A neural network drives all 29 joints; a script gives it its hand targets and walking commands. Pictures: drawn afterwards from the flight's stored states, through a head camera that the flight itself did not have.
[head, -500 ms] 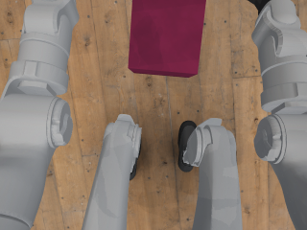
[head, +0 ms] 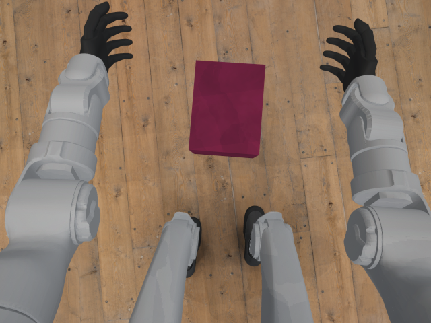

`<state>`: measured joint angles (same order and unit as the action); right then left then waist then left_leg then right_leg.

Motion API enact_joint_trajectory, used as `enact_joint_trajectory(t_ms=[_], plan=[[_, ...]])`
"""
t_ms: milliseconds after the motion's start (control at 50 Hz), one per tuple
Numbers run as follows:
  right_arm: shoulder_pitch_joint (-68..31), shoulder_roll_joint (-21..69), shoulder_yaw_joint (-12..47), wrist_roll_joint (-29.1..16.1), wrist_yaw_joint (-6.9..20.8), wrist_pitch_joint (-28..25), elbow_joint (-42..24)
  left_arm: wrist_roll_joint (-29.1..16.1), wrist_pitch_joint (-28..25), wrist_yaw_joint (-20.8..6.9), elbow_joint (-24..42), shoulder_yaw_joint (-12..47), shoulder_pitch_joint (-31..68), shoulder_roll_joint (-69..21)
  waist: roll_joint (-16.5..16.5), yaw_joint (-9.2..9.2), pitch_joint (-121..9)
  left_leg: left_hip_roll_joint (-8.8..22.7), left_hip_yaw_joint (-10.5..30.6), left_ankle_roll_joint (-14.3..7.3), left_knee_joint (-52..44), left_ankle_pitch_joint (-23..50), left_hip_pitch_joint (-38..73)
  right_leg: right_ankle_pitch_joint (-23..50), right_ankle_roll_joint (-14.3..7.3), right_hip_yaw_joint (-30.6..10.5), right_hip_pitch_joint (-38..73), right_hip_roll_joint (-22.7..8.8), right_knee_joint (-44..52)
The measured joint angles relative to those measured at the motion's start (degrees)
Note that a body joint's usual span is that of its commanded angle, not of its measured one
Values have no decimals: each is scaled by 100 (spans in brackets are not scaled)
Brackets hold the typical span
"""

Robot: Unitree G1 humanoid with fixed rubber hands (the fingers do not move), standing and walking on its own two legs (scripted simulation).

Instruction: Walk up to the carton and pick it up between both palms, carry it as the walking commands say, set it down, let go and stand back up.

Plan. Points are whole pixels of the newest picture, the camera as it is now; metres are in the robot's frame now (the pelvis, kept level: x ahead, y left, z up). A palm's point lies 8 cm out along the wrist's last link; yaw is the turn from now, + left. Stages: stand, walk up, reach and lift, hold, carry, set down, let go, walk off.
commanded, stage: set down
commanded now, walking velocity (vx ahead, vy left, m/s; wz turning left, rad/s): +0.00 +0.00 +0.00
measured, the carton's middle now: (226, 113) +0.55 -0.01 -0.52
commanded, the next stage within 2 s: let go in 0.22 s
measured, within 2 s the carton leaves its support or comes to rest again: neither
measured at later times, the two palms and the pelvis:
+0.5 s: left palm (74, 95) +0.45 +0.22 -0.03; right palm (385, 112) +0.44 -0.22 -0.03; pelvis +0.02 +0.00 +0.08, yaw -1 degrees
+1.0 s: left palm out of the picture +0.28 +0.23 +0.08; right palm out of the picture +0.25 -0.24 +0.08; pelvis +0.07 +0.00 +0.15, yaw -3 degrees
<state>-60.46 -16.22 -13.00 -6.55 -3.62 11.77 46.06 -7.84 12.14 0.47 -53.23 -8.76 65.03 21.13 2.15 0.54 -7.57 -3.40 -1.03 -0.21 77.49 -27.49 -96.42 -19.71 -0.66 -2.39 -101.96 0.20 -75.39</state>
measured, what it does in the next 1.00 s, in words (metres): rises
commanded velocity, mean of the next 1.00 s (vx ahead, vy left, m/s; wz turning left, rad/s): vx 0.00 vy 0.00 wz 0.00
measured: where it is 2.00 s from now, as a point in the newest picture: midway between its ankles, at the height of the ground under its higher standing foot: (220, 251)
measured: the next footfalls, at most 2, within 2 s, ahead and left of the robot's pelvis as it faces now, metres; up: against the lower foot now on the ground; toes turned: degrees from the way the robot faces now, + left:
none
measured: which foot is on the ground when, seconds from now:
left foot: down 0.00-1.00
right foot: down 0.00-1.00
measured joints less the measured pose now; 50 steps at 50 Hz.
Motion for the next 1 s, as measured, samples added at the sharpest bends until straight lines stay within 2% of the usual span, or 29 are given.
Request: enact_joint_trajectory(t_ms=[100, 220, 340, 400, 500, 560, 660, 760, 920, 1000], plan=[[1, 70, -40, 109, 17, 1, 13, 116, -22, -113, 0, -195, 0, -27, -8, 0, 30, 3, 0, 0, -691, 290, 491, 256, 0, -27, 491, -2, 656], [-25, 183, -226, 473, 52, 0, 308, 438, -93, -253, 0, -469, 0, -82, -7, 0, 158, 6, 0, 0, -1318, 549, 948, 486, 0, -51, 948, -7, 1256], [203, 387, -358, 758, 61, -56, -91, 722, -203, -318, 4, -603, -156, -186, -7, -1, 345, 9, 0, 0, -1624, 666, 1128, 598, 0, -62, 1131, -7, 1558], [845, 529, -279, 912, 64, -72, -666, 823, -231, -319, 304, -603, -831, -363, -6, 0, 300, 9, 1, 0, -1748, 654, 1309, 581, 0, -69, 1304, -7, 1665], [2335, 554, 92, 942, 85, -9, -1656, 864, -230, -321, 1391, -486, -2383, -597, 30, 0, 252, 9, 14, 0, -2028, 601, 2010, 508, 0, -74, 1989, -7, 1899], [3062, 529, 295, 942, 168, 19, -1941, 837, -223, -320, 1846, -429, -3027, -597, 63, 0, 237, 11, 23, 0, -2252, 596, 2601, 471, 0, -77, 2574, -7, 2099], [3918, 526, 524, 942, 366, -12, -1833, 772, -220, -411, 1924, -240, -3830, -599, -25, 0, 132, 18, 40, -8, -2694, 618, 3689, 462, 0, -77, 3651, -7, 2503], [4718, 526, 580, 942, 448, -303, -1615, 779, -418, -461, 1927, -41, -4744, -640, -198, -1, 161, 27, 56, -16, -3169, 660, 4753, 462, 1, -78, 4694, -7, 2922], [6304, 540, 797, 942, 476, -649, -2157, 621, -803, -479, 1953, 285, -6253, -733, -252, -1, 605, 40, 82, -34, -3895, 755, 6337, 455, 8, -75, 6197, -6, 3461], [6847, 541, 836, 942, 479, -772, -2404, 601, -942, -478, 2220, 454, -6896, -785, -232, 0, 763, 46, 99, -34, -4159, 786, 7020, 443, 9, -66, 6853, -6, 3655]])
